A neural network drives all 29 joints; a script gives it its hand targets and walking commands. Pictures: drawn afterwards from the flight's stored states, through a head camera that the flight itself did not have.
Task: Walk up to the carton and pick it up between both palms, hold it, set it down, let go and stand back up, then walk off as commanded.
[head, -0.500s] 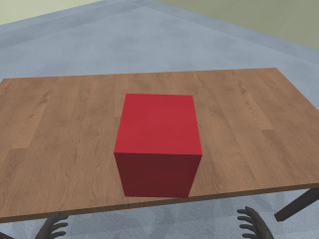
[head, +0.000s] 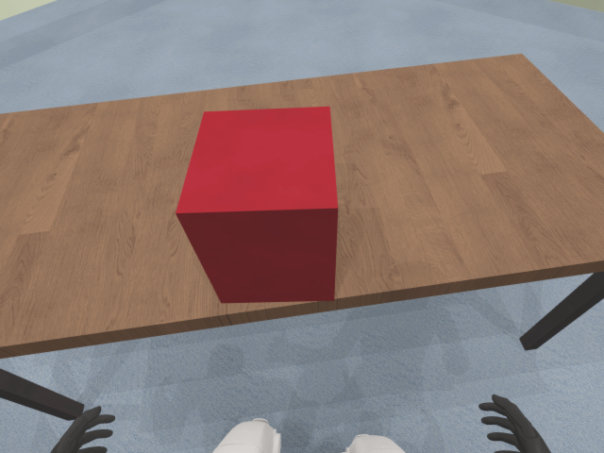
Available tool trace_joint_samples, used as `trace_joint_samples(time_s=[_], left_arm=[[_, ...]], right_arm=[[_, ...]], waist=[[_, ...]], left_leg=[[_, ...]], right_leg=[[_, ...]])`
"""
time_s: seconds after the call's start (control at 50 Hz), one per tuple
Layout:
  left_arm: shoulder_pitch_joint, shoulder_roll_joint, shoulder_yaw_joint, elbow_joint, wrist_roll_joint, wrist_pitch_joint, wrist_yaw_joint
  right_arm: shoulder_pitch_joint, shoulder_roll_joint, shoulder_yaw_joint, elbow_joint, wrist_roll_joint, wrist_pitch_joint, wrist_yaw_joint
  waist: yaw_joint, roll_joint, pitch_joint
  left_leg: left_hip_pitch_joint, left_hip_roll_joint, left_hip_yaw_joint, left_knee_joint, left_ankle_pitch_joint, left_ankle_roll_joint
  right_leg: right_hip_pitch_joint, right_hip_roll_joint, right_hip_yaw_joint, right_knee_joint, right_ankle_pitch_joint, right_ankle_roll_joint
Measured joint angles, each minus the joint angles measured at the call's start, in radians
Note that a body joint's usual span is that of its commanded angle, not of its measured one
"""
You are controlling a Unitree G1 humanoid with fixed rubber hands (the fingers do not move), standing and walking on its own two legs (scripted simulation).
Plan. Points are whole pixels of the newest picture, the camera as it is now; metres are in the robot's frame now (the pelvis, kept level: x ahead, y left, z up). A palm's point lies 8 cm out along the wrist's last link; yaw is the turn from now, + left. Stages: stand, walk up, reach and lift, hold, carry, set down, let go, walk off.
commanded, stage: walk off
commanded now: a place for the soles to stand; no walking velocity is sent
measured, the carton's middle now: (272, 210) +0.47 +0.05 +0.00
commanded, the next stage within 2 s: none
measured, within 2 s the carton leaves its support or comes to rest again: neither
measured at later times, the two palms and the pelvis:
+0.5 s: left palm out of the picture -0.06 +0.34 -0.09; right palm out of the picture -0.06 -0.28 -0.06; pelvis -0.16 +0.02 +0.00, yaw +1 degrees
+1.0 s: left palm out of the picture -0.21 +0.33 -0.05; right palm out of the picture -0.22 -0.28 -0.10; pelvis -0.34 +0.01 +0.00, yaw +1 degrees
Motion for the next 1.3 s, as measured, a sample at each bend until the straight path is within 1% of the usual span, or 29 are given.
trace_joint_samples(time_s=[0.04, 0.1, 0.2, 0.26, 0.34, 0.36, 0.38, 0.4, 0.42, 0.46, 0.52, 0.6, 0.64, 0.72, 0.74, 0.76, 0.78, 0.82, 0.88, 0.94, 0.98, 1.02, 1.06, 1.1, 1.12, 1.14, 1.18, 1.22, 1.3], left_arm=[[-0.006, 0.000, 0.002, 0.000, 0.000, 0.001, 0.001], [-0.017, 0.000, 0.005, 0.000, 0.000, 0.003, 0.010], [-0.047, 0.000, 0.007, -0.001, 0.000, 0.003, 0.029], [-0.066, 0.000, 0.012, -0.001, 0.001, 0.003, 0.033], [-0.075, 0.005, 0.016, 0.000, 0.002, 0.013, 0.033], [-0.073, 0.004, 0.020, 0.001, 0.002, 0.018, 0.033], [-0.060, 0.002, 0.020, 0.001, 0.002, 0.026, 0.033], [-0.045, 0.003, 0.024, 0.001, 0.002, 0.033, 0.033], [-0.030, 0.004, 0.032, 0.001, 0.002, 0.036, 0.033], [-0.001, 0.010, 0.048, 0.001, 0.002, 0.036, 0.033], [0.038, 0.016, 0.060, 0.000, 0.002, 0.036, 0.033], [0.049, 0.020, 0.063, -0.001, 0.002, 0.036, 0.033], [0.049, 0.020, 0.061, -0.001, 0.002, 0.036, 0.033], [0.049, 0.021, 0.050, -0.002, 0.002, 0.031, 0.033], [0.050, 0.025, 0.050, -0.002, 0.002, 0.026, 0.033], [0.047, 0.024, 0.044, -0.001, 0.002, 0.023, 0.032], [0.046, 0.024, 0.031, -0.001, 0.002, 0.021, 0.032], [0.047, 0.024, 0.015, -0.001, 0.002, 0.013, 0.032], [0.028, 0.024, 0.018, -0.001, 0.002, 0.006, 0.037], [0.004, 0.024, 0.023, -0.001, 0.002, 0.000, 0.052], [-0.011, 0.024, 0.022, -0.001, 0.002, -0.007, 0.064], [-0.018, 0.024, 0.021, -0.001, 0.002, -0.010, 0.070], [-0.018, 0.024, 0.022, -0.001, 0.002, -0.009, 0.071], [-0.021, 0.025, 0.025, -0.001, 0.002, -0.005, 0.071], [-0.025, 0.025, 0.028, 0.000, 0.002, -0.003, 0.071], [-0.021, 0.023, 0.029, 0.000, 0.002, 0.000, 0.071], [-0.006, 0.024, 0.039, 0.000, 0.002, 0.006, 0.071], [0.002, 0.028, 0.051, -0.001, 0.002, 0.006, 0.070], [0.013, 0.031, 0.061, -0.001, 0.002, 0.006, 0.061]], right_arm=[[0.006, 0.000, 0.000, -0.001, 0.000, 0.005, -0.001], [0.021, -0.003, 0.000, -0.001, 0.000, 0.016, 0.000], [0.044, -0.007, 0.000, -0.002, 0.000, 0.028, 0.008], [0.053, -0.008, 0.000, -0.002, 0.000, 0.028, 0.018], [0.076, -0.008, 0.000, -0.002, 0.000, 0.029, 0.023], [0.077, -0.008, 0.000, -0.001, 0.000, 0.028, 0.025], [0.080, -0.008, 0.000, -0.001, 0.000, 0.028, 0.027], [0.082, -0.008, 0.000, -0.001, 0.000, 0.028, 0.028], [0.082, -0.008, 0.000, -0.001, -0.002, 0.028, 0.027], [0.074, -0.008, 0.000, -0.001, -0.004, 0.024, 0.022], [0.048, -0.007, 0.000, -0.001, -0.009, 0.021, 0.012], [0.012, -0.007, 0.000, -0.001, -0.010, 0.021, 0.001], [0.006, -0.007, 0.000, -0.001, -0.010, 0.021, 0.001], [0.005, -0.007, 0.001, -0.001, -0.010, 0.021, 0.005], [0.005, -0.007, 0.001, -0.001, -0.010, 0.021, 0.008], [0.000, -0.009, 0.000, 0.000, -0.010, 0.021, 0.008], [0.002, -0.009, 0.000, 0.000, -0.010, 0.021, 0.008], [0.007, -0.009, 0.000, 0.000, -0.010, 0.028, 0.004], [0.007, -0.010, 0.000, 0.000, -0.010, 0.032, 0.004], [0.008, -0.011, 0.001, -0.001, -0.010, 0.041, 0.015], [0.008, -0.012, 0.001, -0.001, -0.010, 0.045, 0.026], [0.009, -0.013, 0.001, -0.002, -0.010, 0.047, 0.036], [0.009, -0.013, 0.000, -0.003, -0.010, 0.047, 0.042], [0.011, -0.012, 0.000, -0.002, -0.010, 0.047, 0.043], [0.011, -0.009, 0.000, -0.002, -0.010, 0.045, 0.043], [0.011, -0.009, 0.000, -0.002, -0.010, 0.039, 0.044], [0.012, -0.009, 0.000, -0.002, -0.010, 0.026, 0.044], [0.012, -0.009, 0.000, -0.002, -0.010, 0.014, 0.040], [0.012, -0.009, 0.000, -0.001, -0.010, 0.007, 0.032]], waist=[[-0.001, 0.001, 0.005], [-0.002, 0.004, -0.005], [-0.003, 0.002, -0.025], [-0.003, -0.010, -0.027], [-0.003, -0.040, -0.035], [-0.002, -0.055, -0.020], [-0.003, -0.058, -0.013], [-0.004, -0.058, -0.013], [-0.004, -0.060, -0.016], [-0.003, -0.070, -0.019], [-0.002, -0.075, -0.029], [-0.001, -0.071, -0.022], [-0.001, -0.068, -0.017], [0.000, -0.052, -0.010], [0.000, -0.051, -0.013], [-0.002, -0.032, 0.000], [-0.001, -0.016, 0.014], [0.000, -0.003, 0.017], [-0.001, 0.011, 0.010], [-0.003, 0.018, -0.010], [-0.003, 0.016, -0.017], [-0.004, 0.013, -0.022], [-0.004, 0.009, -0.026], [-0.003, -0.003, -0.032], [-0.002, -0.022, -0.018], [-0.003, -0.029, -0.009], [-0.003, -0.035, 0.000], [-0.002, -0.052, 0.000], [-0.002, -0.079, -0.007]], left_leg=[[-0.020, -0.051, -0.015, 0.138, -0.008, 0.001], [-0.020, -0.093, -0.016, 0.242, -0.009, 0.000], [0.012, -0.102, -0.018, 0.271, -0.011, -0.002], [0.064, -0.082, -0.019, 0.157, -0.029, -0.002], [0.169, -0.038, -0.018, -0.151, -0.048, 0.021], [0.167, -0.044, -0.013, -0.155, -0.029, 0.032], [0.167, -0.039, -0.012, -0.154, -0.006, 0.040], [0.167, -0.029, -0.013, -0.164, 0.017, 0.045], [0.166, -0.020, -0.014, -0.185, 0.042, 0.047], [0.165, -0.006, -0.015, -0.234, 0.093, 0.047], [0.144, 0.014, -0.014, -0.280, 0.148, 0.045], [0.093, 0.031, -0.013, -0.289, 0.197, 0.034], [0.066, 0.034, -0.012, -0.290, 0.221, 0.030], [0.008, 0.035, -0.011, -0.292, 0.273, 0.008], [-0.015, 0.033, -0.010, -0.283, 0.284, 0.000], [-0.030, 0.040, -0.018, -0.262, 0.274, -0.004], [-0.037, 0.035, -0.028, -0.214, 0.199, -0.005], [-0.068, -0.020, -0.057, -0.005, 0.040, -0.005], [-0.087, -0.085, -0.070, 0.271, 0.012, -0.008], [-0.069, -0.096, -0.072, 0.359, 0.003, -0.024], [-0.036, -0.090, -0.073, 0.316, -0.014, -0.031], [0.012, -0.073, -0.074, 0.193, -0.026, -0.032], [0.082, -0.039, -0.075, -0.011, -0.030, -0.029], [0.150, -0.013, -0.072, -0.222, -0.003, -0.008], [0.144, -0.028, -0.067, -0.227, 0.028, 0.006], [0.138, -0.030, -0.068, -0.224, 0.056, 0.017], [0.136, -0.016, -0.069, -0.247, 0.105, 0.026], [0.136, -0.009, -0.068, -0.286, 0.147, 0.027], [0.136, -0.005, -0.067, -0.323, 0.194, 0.024]], right_leg=[[-0.006, -0.003, 0.003, -0.004, 0.013, -0.002], [-0.034, -0.002, 0.001, -0.005, 0.039, -0.003], [-0.099, -0.004, -0.007, -0.005, 0.091, -0.006], [-0.139, -0.011, -0.012, -0.005, 0.126, -0.006], [-0.193, -0.023, -0.024, -0.003, 0.170, 0.008], [-0.195, -0.028, -0.020, 0.010, 0.126, 0.012], [-0.201, -0.014, -0.012, 0.062, -0.002, 0.015], [-0.216, 0.016, 0.017, 0.149, -0.096, 0.016], [-0.231, 0.048, 0.050, 0.246, -0.142, 0.016], [-0.239, 0.090, 0.086, 0.400, -0.161, 0.016], [-0.198, 0.106, 0.091, 0.509, -0.168, 0.023], [-0.096, 0.096, 0.092, 0.504, -0.193, 0.026], [-0.035, 0.081, 0.093, 0.441, -0.217, 0.026], [0.126, 0.030, 0.094, 0.099, -0.238, 0.026], [0.165, 0.018, 0.094, 0.002, -0.218, 0.026], [0.166, 0.026, 0.089, -0.017, -0.191, 0.031], [0.163, 0.033, 0.086, -0.006, -0.173, 0.036], [0.158, 0.025, 0.088, -0.001, -0.147, 0.037], [0.135, 0.009, 0.088, -0.001, -0.116, 0.037], [0.080, 0.002, 0.087, -0.002, -0.084, 0.037], [0.044, -0.009, 0.086, -0.002, -0.061, 0.037], [0.011, -0.022, 0.086, -0.002, -0.041, 0.037], [-0.019, -0.031, 0.084, -0.001, -0.022, 0.046], [-0.059, -0.042, 0.085, 0.019, -0.013, 0.063], [-0.065, -0.054, 0.091, 0.033, -0.032, 0.064], [-0.071, -0.045, 0.094, 0.060, -0.101, 0.064], [-0.093, -0.007, 0.101, 0.148, -0.188, 0.064], [-0.099, 0.011, 0.102, 0.187, -0.193, 0.064], [-0.038, 0.012, 0.103, 0.176, -0.193, 0.064]])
